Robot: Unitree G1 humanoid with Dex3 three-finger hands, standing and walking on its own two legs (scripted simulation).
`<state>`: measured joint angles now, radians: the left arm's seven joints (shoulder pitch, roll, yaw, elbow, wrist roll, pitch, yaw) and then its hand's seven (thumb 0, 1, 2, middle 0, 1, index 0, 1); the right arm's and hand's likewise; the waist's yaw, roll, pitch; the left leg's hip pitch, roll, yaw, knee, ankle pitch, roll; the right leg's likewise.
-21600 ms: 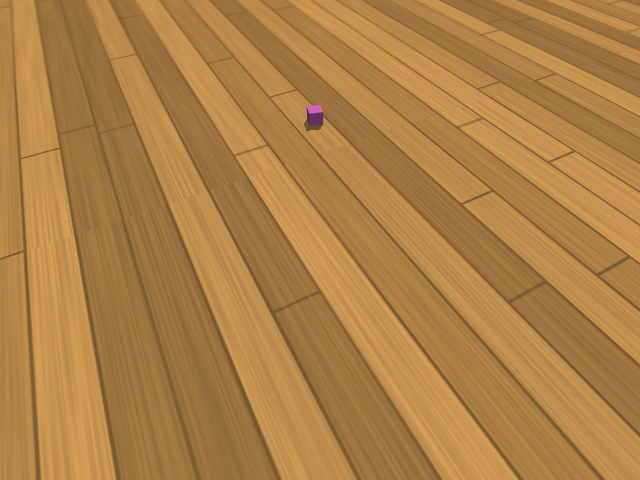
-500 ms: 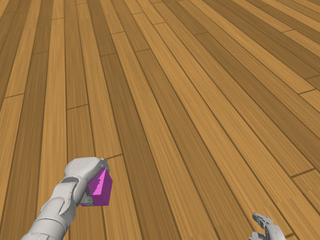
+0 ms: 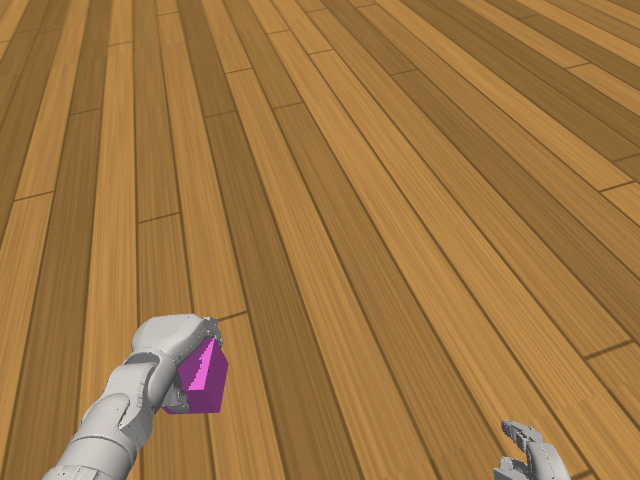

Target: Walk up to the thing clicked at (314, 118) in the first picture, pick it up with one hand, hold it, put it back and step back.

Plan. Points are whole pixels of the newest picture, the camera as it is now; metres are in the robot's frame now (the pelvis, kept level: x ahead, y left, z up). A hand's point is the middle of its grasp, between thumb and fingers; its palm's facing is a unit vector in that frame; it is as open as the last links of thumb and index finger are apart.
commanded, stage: hold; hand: left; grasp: from above
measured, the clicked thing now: (191, 376) +0.29 +0.22 -0.08
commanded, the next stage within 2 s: crouch in 0.30 s
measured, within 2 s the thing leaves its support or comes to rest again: neither
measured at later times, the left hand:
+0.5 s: hand (178, 370) +0.28 +0.22 -0.04, palm faces -0.47 -0.05 -0.88, open 10.5 cm
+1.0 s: hand (200, 393) +0.31 +0.24 -0.21, palm faces -0.45 +0.05 -0.89, open 10.6 cm
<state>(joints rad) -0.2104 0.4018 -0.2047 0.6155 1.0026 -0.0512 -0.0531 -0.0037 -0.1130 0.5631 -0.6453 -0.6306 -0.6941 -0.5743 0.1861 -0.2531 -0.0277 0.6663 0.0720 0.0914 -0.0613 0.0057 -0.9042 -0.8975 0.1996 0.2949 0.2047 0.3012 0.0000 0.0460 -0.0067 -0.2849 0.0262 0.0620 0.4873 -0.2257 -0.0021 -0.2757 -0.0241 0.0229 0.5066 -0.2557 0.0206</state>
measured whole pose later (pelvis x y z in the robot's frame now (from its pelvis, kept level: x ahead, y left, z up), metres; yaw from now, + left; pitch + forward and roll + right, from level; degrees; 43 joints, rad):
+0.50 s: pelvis +0.00 +0.00 +0.00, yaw +0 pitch +1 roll +0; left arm -0.20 0.41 -0.19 0.63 1.01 -0.07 -0.03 0.00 -0.12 0.57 -0.65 -0.63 -0.70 -0.57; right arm 0.19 -0.26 -0.04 0.67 0.07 0.12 -0.06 0.01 -0.90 -0.90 0.20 0.30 0.20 0.30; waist 0.00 0.05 0.00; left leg -0.28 0.03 0.06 0.47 -0.22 0.00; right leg -0.26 -0.02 0.02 0.49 -0.25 0.02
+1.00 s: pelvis -0.03 +0.00 -0.10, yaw +1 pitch +20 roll -2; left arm -0.49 0.42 -0.12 1.09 1.21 -0.14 0.33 -0.01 -0.13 0.59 -0.66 -0.62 -0.71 -0.56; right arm 0.23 -0.28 -0.08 0.71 -0.01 0.07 -0.01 0.00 -0.90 -0.90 0.20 0.30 0.21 0.30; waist -0.08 0.01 -0.14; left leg -1.07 0.04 0.00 1.18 -0.46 0.00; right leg -1.03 -0.02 -0.01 1.16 -0.49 0.02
